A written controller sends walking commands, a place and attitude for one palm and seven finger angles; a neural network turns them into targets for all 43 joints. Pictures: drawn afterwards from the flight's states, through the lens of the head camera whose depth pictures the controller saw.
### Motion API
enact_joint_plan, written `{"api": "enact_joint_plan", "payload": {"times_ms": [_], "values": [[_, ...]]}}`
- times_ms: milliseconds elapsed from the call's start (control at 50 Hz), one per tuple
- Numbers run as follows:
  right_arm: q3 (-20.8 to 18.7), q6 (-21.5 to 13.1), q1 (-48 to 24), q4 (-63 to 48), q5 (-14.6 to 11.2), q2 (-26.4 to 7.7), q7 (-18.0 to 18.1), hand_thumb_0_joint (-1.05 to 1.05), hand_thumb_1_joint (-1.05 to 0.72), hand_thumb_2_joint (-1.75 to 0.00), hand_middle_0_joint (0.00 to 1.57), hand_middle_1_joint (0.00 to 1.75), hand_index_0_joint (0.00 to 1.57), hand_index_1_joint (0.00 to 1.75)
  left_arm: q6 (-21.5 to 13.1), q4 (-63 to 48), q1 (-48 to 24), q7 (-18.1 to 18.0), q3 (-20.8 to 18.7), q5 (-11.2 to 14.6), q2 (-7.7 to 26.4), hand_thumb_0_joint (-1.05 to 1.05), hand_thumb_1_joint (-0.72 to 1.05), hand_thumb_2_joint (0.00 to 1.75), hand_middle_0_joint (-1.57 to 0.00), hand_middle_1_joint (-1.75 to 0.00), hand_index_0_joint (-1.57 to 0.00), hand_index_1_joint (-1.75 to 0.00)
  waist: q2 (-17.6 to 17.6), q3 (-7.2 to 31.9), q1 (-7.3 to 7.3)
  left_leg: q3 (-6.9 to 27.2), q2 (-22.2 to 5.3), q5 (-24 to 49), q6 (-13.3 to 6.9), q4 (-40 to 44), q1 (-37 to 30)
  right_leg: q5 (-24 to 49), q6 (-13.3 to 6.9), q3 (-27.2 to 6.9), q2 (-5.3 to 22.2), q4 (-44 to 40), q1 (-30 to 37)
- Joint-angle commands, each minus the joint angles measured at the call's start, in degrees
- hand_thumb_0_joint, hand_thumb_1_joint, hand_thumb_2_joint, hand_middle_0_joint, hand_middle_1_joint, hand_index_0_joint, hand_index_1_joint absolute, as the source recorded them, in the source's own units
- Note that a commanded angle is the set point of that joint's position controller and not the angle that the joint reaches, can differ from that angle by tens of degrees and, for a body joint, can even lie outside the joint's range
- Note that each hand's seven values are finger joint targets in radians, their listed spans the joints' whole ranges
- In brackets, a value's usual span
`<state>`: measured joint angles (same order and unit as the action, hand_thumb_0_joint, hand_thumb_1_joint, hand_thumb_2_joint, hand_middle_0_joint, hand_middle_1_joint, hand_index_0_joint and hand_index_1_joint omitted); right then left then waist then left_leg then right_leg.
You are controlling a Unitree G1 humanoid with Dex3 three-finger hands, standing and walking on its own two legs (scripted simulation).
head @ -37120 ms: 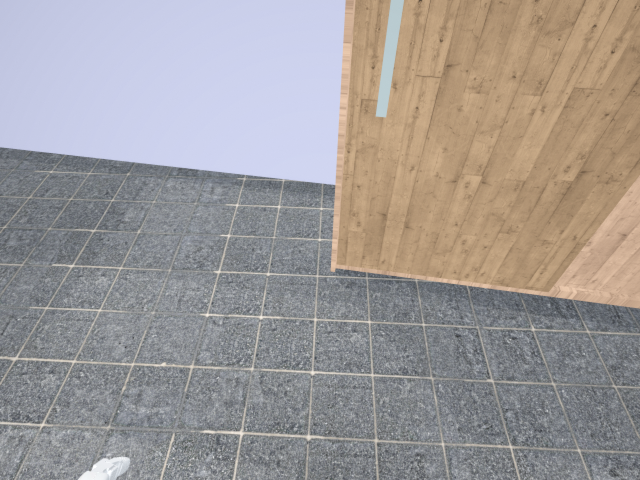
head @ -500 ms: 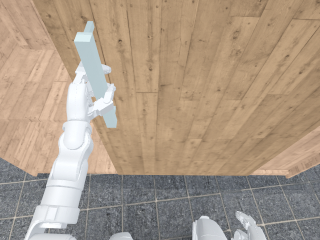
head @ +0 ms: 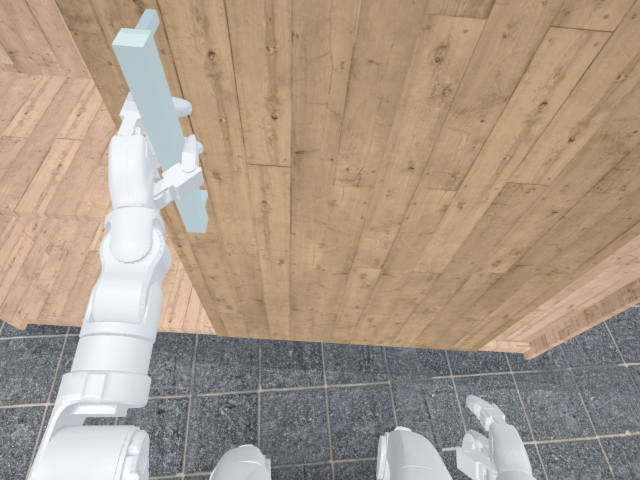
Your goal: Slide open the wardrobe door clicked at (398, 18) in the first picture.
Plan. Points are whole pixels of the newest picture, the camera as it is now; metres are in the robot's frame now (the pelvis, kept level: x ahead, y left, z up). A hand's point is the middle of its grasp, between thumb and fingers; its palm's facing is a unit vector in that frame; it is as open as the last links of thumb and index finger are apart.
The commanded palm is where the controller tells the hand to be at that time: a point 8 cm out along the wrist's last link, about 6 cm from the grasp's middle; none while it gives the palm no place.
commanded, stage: step sideways, sliding the door along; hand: left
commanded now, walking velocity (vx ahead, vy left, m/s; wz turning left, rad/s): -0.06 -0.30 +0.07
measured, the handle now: (178, 142) +0.45 +0.24 +0.12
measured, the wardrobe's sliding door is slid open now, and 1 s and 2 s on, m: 0.60 0.60 0.60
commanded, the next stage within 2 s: stop walking and hold the door there in 0.44 s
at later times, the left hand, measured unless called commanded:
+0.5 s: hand (200, 161) +0.41 +0.20 +0.13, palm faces +0.55 -0.84 -0.03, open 6.9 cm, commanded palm +0.38 +0.16 +0.12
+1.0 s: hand (192, 163) +0.41 +0.21 +0.13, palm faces +0.65 -0.71 -0.28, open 6.8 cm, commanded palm +0.36 +0.23 +0.10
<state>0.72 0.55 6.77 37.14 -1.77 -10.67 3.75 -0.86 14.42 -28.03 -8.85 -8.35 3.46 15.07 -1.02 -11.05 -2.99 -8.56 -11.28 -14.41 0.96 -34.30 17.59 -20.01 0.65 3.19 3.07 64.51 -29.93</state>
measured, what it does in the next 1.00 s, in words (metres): steps to the right: right foot, then left foot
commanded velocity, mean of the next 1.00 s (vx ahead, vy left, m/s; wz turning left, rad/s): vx -0.15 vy -0.08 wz -0.03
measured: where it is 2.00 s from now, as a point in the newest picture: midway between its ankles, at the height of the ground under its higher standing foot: outside the picture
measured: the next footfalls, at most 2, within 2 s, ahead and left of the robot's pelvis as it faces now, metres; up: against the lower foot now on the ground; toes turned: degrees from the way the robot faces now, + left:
right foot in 0.20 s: +0.09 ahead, -0.26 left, +0.00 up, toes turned -3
left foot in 0.36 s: +0.07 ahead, +0.01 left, +0.00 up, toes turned +17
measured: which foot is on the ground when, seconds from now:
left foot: down 0.00-0.22, up 0.24-0.34, down 0.36-0.76, up 0.78-1.00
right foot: up 0.00-0.18, down 0.20-0.36, up 0.38-0.74, down 0.76-1.00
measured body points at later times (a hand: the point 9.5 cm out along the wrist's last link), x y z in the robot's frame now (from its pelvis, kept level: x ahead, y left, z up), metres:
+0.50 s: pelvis +0.05 -0.11 +0.01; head +0.15 -0.06 +0.44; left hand +0.38 +0.24 +0.13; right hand +0.26 -0.33 -0.09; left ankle +0.03 +0.00 -0.74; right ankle +0.07 -0.28 -0.64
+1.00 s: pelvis +0.08 -0.17 +0.00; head +0.11 -0.19 +0.44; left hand +0.37 +0.24 +0.14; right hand +0.24 -0.45 -0.10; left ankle +0.07 -0.05 -0.68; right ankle +0.16 -0.29 -0.74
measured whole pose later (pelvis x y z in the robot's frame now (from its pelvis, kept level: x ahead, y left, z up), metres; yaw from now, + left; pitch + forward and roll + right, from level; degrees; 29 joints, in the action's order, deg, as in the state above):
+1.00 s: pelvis +0.08 -0.17 +0.00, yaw +2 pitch -2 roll +2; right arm -0.8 -3.0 8.2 40.5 -3.4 -19.5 4.9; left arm -6.6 36.1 -19.1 -6.9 -31.3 1.6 29.6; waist -1.0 -5.3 1.8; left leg -3.6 -0.1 -27.8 2.3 -56.3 23.8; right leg -9.9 0.2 3.4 4.7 31.6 -19.5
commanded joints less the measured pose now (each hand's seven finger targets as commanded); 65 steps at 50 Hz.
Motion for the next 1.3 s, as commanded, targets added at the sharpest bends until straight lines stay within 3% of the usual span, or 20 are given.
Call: {"api": "enact_joint_plan", "payload": {"times_ms": [0, 120, 200, 260, 300, 320, 340, 360, 380, 520, 540, 660, 700, 740, 760, 800, 840, 1020, 1080, 1280], "values": [[-3.87, -3.36, -0.45, -7.84, -0.7, -10.17, -0.07, 0.0, -0.9, -0.9, 0.2, 0.3, 0.2, 0.3, -5.85, -18.79, -28.72, 4.94, 12.91, -0.77, -2.85, 0.0, 0.9, 0.9, -0.45, -1.4, -0.45, -1.4, -15.64, 27.03, 5.1, 6.0, -10.26, 19.71, -6.32, 12.9, -17.95, 2.78, 0.98, 2.24, 0.7, -14.29, 3.53], [-3.66, -5.82, -0.76, -9.03, -1.62, -9.94, -0.87, 0.0, -0.9, -0.9, 0.2, 0.3, 0.2, 0.3, -6.48, -17.21, -31.46, 4.75, 15.11, 0.4, -4.54, 0.0, 0.9, 0.9, -0.45, -1.4, -0.45, -1.4, -14.68, 31.26, 4.48, 4.97, -8.82, 28.58, -4.39, 2.28, -19.19, 5.31, 1.38, 5.48, -2.88, -32.35, 17.31], [-2.53, -6.69, -2.89, -8.3, -2.11, -5.8, -0.09, 0.0, -0.9, -0.9, 0.2, 0.3, 0.2, 0.3, -6.75, -17.18, -30.74, 2.66, 7.94, -1.25, 6.49, 0.0, 0.9, 0.9, -0.45, -1.4, -0.45, -1.4, 11.14, 30.59, 3.34, 1.07, 5.78, -14.97, 2.1, -18.93, 5.41, 64.16, -6.66, -9.22, 15.4, -36.23, 31.87], [-3.4, -7.15, -1.37, -5.81, -2.18, -7.33, 1.28, 0.0, -0.9, -0.9, 0.2, 0.3, 0.2, 0.3, -7.19, -19.17, -25.43, 1.79, 5.2, -0.67, 7.88, 0.0, 0.9, 0.9, -0.45, -1.4, -0.45, -1.4, 15.94, 30.02, 2.82, 3.32, 6.77, -20.81, 1.35, -20.14, 11.18, 75.49, -9.25, -9.1, 15.62, -31.02, 38.67], [-3.03, -7.33, -0.03, -5.29, -2.21, -7.25, 1.7, 0.0, -0.9, -0.9, 0.2, 0.3, 0.2, 0.3, -8.68, -23.37, -27.25, 1.72, 6.89, -0.2, 4.32, 0.0, 0.9, 0.9, -0.45, -1.4, -0.45, -1.4, 11.59, 31.83, 4.88, 2.63, 3.72, -1.04, 1.05, 3.44, 0.49, 67.43, -5.75, -2.66, 11.37, -22.04, 36.62], [-4.04, -7.1, 1.04, -5.66, -2.14, -8.73, 1.91, 0.0, -0.9, -0.9, 0.2, 0.3, 0.2, 0.3, -9.72, -26.01, -27.26, 2.23, 8.16, 0.68, 2.55, 0.0, 0.9, 0.9, -0.45, -1.4, -0.45, -1.4, 2.91, 34.25, 6.56, 7.85, -2.75, 38.64, -2.06, 8.57, -19.85, 49.76, -0.14, 1.59, 6.26, -13.96, 20.4], [-5.66, -7.25, 0.26, -7.23, -1.08, -11.17, 0.86, 0.0, -0.9, -0.9, 0.2, 0.3, 0.2, 0.3, -10.4, -28.93, -26.71, 2.92, 9.51, 0.82, -0.42, 0.0, 0.9, 0.9, -0.45, -1.4, -0.45, -1.4, -16.41, 36.28, 5.64, 25.1, -18.69, 82.13, -9.66, 4.15, -39.94, -1.31, 3.46, 0.39, -2.17, -2.81, -3.43], [-4.68, -6.39, -0.85, -7.88, -0.96, -10.67, -1.43, 0.0, -0.9, -0.9, 0.2, 0.3, 0.2, 0.3, -10.77, -25.56, -25.52, 3.45, 10.51, -0.19, -2.59, 0.0, 0.9, 0.9, -0.45, -1.4, -0.45, -1.4, -16.34, 36.18, 4.11, 25.83, -22.15, 86.43, -11.66, 3.13, -40.29, -21.02, 1.73, -6.39, -0.35, 3.45, -5.5], [-5.54, -6.68, -1.74, -8.17, -1.07, -11.52, -3.3, 0.0, -0.9, -0.9, 0.2, 0.3, 0.2, 0.3, -10.76, -26.13, -27.41, 3.86, 9.32, -0.81, -2.69, 0.0, 0.9, 0.9, -0.45, -1.4, -0.45, -1.4, -9.85, 33.85, 3.97, 20.32, -21.33, 74.3, -11.76, 3.73, -37.63, -18.1, 1.09, -7.31, -0.67, 2.9, -6.12], [-6.61, -9.23, 0.31, -10.73, -0.44, -11.05, -4.01, 0.0, -0.9, -0.9, 0.2, 0.3, 0.2, 0.3, -8.87, -28.09, -22.78, 5.34, 7.77, -1.92, 0.68, 0.0, 0.9, 0.9, -0.45, -1.4, -0.45, -1.4, -18.0, 31.14, 4.26, 3.74, -10.48, 60.85, -4.75, 6.52, -35.16, 2.01, 1.49, 1.94, -3.94, -8.81, -1.99], [-7.62, -7.24, 3.88, -5.24, 0.86, -14.24, -2.48, 0.0, -0.9, -0.9, 0.2, 0.3, 0.2, 0.3, -8.22, -5.8, -10.26, 2.73, -22.95, -3.82, 32.44, 0.0, 0.9, 0.9, -0.45, -1.4, -0.45, -1.4, -18.1, 32.3, 3.04, 1.99, -10.65, 62.24, -4.66, 7.6, -35.79, 3.04, 2.78, 2.88, -4.99, -7.71, -3.32], [-4.4, -8.5, 1.1, -9.96, -0.52, -11.16, -2.05, 0.0, -0.9, -0.9, 0.2, 0.3, 0.2, 0.3, -9.1, -7.56, -8.72, 4.47, -11.06, -2.43, 22.44, 0.0, 0.9, 0.9, -0.45, -1.4, -0.45, -1.4, -25.73, 24.83, 3.84, -3.02, -7.67, 49.91, -1.98, 3.89, -27.21, 6.9, 1.17, 6.35, -5.38, -27.21, 6.4], [-4.11, -8.55, 1.66, -9.5, -1.13, -11.55, -2.04, 0.0, -0.9, -0.9, 0.2, 0.3, 0.2, 0.3, -9.28, -2.28, -4.65, 3.87, -15.64, -3.16, 27.37, 0.0, 0.9, 0.9, -0.45, -1.4, -0.45, -1.4, -14.66, 26.21, 2.26, -3.19, -4.25, 36.49, -0.76, -7.55, -19.47, 22.26, 0.86, 5.69, -4.33, -39.16, 18.78], [-3.57, -7.73, -1.36, -10.91, -1.23, -9.19, -0.45, 0.0, -0.9, -0.9, 0.2, 0.3, 0.2, 0.3, -8.98, 3.84, -1.31, 3.23, -23.3, -3.86, 37.06, 0.0, 0.9, 0.9, -0.45, -1.4, -0.45, -1.4, 17.02, 29.85, 0.35, 2.08, 11.15, -24.83, 0.95, -33.62, 7.15, 69.42, -8.46, -21.91, 17.1, -37.89, 33.19], [-3.01, -7.3, -0.19, -9.48, -0.55, -9.88, 0.45, 0.0, -0.9, -0.9, 0.2, 0.3, 0.2, 0.3, -6.68, 10.41, 2.85, 2.51, -24.04, -3.2, 36.42, 0.0, 0.9, 0.9, -0.45, -1.4, -0.45, -1.4, 11.12, 26.9, 1.16, 10.85, 9.98, -24.5, 0.47, -35.76, 8.22, 69.33, -9.2, -20.91, 20.99, -39.23, 28.41], [-2.2, -7.35, 1.22, -6.47, -1.59, -11.2, -0.07, 0.0, -0.9, -0.9, 0.2, 0.3, 0.2, 0.3, -7.85, 7.75, -1.17, 2.03, -29.24, -3.23, 41.02, 0.0, 0.9, 0.9, -0.45, -1.4, -0.45, -1.4, 13.65, 24.59, 2.64, 10.46, 8.02, -20.12, 2.63, -40.24, 10.91, 48.17, -10.46, -22.25, 20.42, -42.02, 24.72], [-2.49, -7.07, -1.28, -5.68, -1.8, -11.85, 0.58, 0.0, -0.9, -0.9, 0.2, 0.3, 0.2, 0.3, -9.19, 8.42, -2.11, 1.25, -29.17, -1.98, 37.29, 0.0, 0.9, 0.9, -0.45, -1.4, -0.45, -1.4, 16.76, 28.14, 2.39, 11.07, 9.35, -16.82, 2.55, -38.14, 11.1, 54.45, -9.15, -13.18, 16.37, -37.7, 30.15], [-3.34, -6.32, 2.62, -3.19, -0.87, -13.68, 1.47, 0.0, -0.9, -0.9, 0.2, 0.3, 0.2, 0.3, -9.58, 8.53, -6.57, 0.56, -21.69, -3.13, 32.32, 0.0, 0.9, 0.9, -0.45, -1.4, -0.45, -1.4, 4.8, 24.82, 4.08, 5.41, 9.55, -0.74, 0.27, 3.39, -9.26, 8.57, -5.24, -7.2, 10.71, -42.67, 13.37], [-3.86, -5.73, 3.04, -5.23, -0.62, -16.04, 1.57, 0.0, -0.9, -0.9, 0.2, 0.3, 0.2, 0.3, -10.91, 3.55, -8.84, 0.7, -16.72, -3.07, 28.47, 0.0, 0.9, 0.9, -0.45, -1.4, -0.45, -1.4, -20.94, 19.89, 2.63, 27.89, -9.06, -0.41, -8.35, 21.92, -3.65, -8.2, -0.78, -0.25, -2.38, -22.24, 8.19], [-2.74, -6.28, 7.07, -3.64, 0.09, -15.06, 1.87, 0.0, -0.9, -0.9, 0.2, 0.3, 0.2, 0.3, -6.29, 13.4, -7.3, 2.29, -14.96, -3.19, 30.08, 0.0, 0.9, 0.9, -0.45, -1.4, -0.45, -1.4, -13.27, 20.65, 4.39, 14.41, -3.62, 16.1, -5.51, 15.23, -11.08, -1.29, 0.55, 1.93, -3.67, -32.24, 13.14]]}}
